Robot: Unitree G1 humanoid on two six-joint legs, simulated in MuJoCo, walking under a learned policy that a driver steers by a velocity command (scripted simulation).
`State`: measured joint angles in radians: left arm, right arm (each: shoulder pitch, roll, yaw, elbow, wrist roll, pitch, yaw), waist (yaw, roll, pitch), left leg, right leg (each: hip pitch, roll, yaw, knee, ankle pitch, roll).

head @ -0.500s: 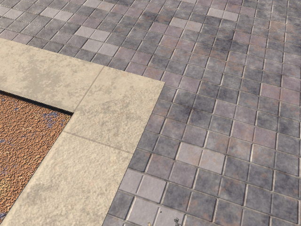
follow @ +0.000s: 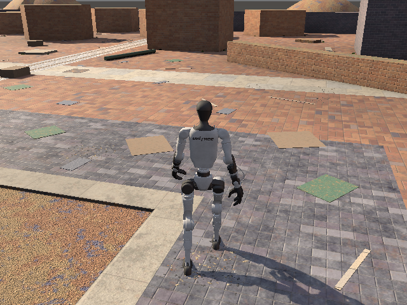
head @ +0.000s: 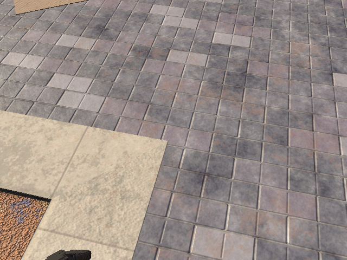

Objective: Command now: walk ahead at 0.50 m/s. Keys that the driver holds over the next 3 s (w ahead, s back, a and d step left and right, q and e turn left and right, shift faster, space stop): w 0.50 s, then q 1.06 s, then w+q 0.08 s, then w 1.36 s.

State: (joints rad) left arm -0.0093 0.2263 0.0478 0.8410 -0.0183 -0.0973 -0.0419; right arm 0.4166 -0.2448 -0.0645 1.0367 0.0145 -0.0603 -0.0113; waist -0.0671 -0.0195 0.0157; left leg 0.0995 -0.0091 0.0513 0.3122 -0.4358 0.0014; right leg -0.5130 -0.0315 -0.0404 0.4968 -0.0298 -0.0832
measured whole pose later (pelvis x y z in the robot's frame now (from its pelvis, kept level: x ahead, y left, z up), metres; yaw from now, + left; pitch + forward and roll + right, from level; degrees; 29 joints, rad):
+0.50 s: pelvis +0.28 +0.00 +0.01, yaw +0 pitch +2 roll -2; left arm 0.38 0.24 0.06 1.02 -0.01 -0.08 0.01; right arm 0.01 -0.23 -0.05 0.87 0.02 -0.08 0.03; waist 0.08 0.04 0.01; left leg -0.60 0.08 0.01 0.54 0.03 0.04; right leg 0.07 0.05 -0.06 0.21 -0.32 -0.02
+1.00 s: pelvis +0.45 +0.03 +0.02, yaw +12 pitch +3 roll +0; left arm 0.06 0.27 0.07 0.85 0.00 -0.02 0.05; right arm 0.20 -0.29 -0.08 0.86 0.01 0.00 -0.03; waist -0.05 -0.01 0.02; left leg -0.31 -0.10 -0.12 0.44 -0.17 0.06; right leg -0.49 0.00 0.11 0.66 -0.24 0.07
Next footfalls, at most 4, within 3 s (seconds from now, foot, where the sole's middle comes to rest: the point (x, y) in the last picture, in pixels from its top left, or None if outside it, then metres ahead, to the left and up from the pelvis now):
0.56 left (140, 253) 0.50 0.12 -0.76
1.06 right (193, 227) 0.59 -0.08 -0.76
1.48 left None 0.46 0.17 -0.76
2.02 right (154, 200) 0.71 0.07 -0.76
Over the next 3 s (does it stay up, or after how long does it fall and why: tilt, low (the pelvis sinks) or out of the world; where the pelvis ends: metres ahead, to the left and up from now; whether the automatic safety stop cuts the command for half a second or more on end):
stays up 0.95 0.44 0.01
